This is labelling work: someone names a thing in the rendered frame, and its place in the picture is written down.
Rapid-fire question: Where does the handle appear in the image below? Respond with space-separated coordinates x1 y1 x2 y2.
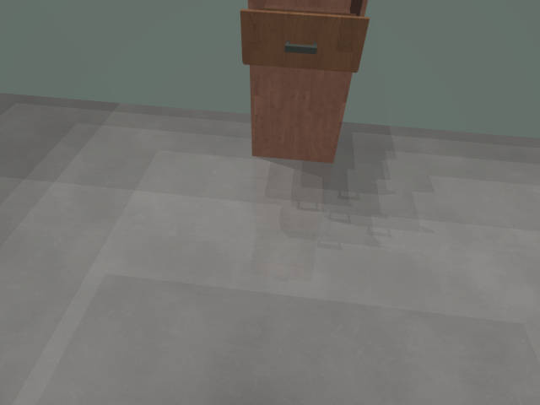
284 40 317 54

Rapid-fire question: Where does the drawer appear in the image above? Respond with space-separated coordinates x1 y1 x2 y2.
240 8 370 73

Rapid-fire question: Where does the cabinet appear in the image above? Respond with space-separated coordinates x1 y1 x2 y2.
248 0 368 164

